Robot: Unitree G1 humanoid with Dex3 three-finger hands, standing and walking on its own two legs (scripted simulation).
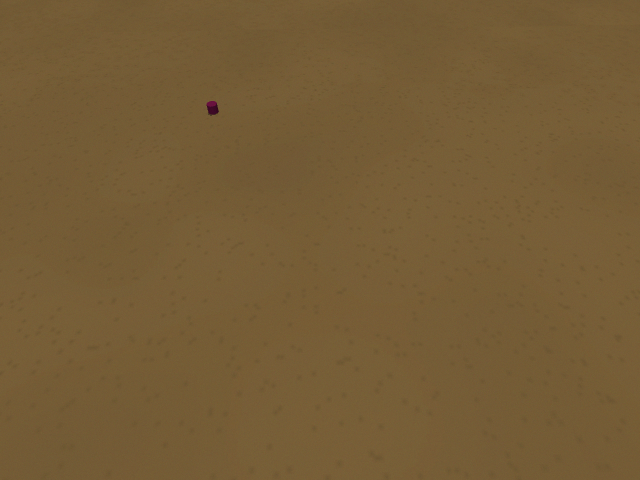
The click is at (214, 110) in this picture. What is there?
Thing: low tin
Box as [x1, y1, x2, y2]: [206, 101, 218, 114]
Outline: 208,102 206,104 208,112 211,114 216,113 218,111 216,102
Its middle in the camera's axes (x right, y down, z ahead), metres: -0.62 -0.73 +2.22
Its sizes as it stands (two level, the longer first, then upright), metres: 0.058 0.058 0.051
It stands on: the floor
